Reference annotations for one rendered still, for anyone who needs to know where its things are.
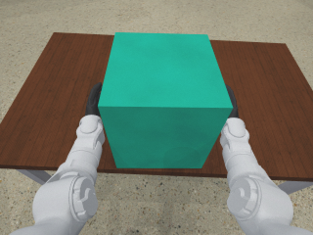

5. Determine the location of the robot right upper arm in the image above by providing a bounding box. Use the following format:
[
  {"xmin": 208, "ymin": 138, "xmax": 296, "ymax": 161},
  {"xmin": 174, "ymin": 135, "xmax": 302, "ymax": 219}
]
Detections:
[{"xmin": 227, "ymin": 177, "xmax": 313, "ymax": 235}]

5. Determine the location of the carton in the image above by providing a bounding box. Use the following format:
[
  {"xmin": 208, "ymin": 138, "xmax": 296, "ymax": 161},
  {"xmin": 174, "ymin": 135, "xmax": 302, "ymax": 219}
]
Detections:
[{"xmin": 98, "ymin": 32, "xmax": 233, "ymax": 168}]

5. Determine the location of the robot left hand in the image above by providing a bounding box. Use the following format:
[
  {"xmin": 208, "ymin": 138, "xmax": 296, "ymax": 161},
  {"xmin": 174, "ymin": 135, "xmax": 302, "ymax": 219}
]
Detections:
[{"xmin": 85, "ymin": 82, "xmax": 103, "ymax": 117}]

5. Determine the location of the robot left forearm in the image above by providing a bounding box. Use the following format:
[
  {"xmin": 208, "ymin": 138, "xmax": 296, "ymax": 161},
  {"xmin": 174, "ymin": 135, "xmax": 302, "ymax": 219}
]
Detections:
[{"xmin": 32, "ymin": 115, "xmax": 106, "ymax": 220}]

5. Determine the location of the robot left upper arm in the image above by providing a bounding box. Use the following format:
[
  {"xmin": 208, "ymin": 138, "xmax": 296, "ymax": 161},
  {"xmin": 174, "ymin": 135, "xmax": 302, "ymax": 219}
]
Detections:
[{"xmin": 9, "ymin": 175, "xmax": 99, "ymax": 235}]

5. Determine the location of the robot right forearm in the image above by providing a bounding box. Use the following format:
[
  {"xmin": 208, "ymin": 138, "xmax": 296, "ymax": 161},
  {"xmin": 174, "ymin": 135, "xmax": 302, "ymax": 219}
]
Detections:
[{"xmin": 219, "ymin": 117, "xmax": 293, "ymax": 214}]

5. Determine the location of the robot right hand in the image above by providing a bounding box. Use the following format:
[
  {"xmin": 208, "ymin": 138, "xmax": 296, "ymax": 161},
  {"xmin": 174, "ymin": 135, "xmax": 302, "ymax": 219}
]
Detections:
[{"xmin": 225, "ymin": 84, "xmax": 239, "ymax": 118}]

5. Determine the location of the table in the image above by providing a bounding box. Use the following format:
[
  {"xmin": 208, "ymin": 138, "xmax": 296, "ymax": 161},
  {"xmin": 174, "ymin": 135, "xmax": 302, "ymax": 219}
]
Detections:
[{"xmin": 0, "ymin": 32, "xmax": 313, "ymax": 195}]

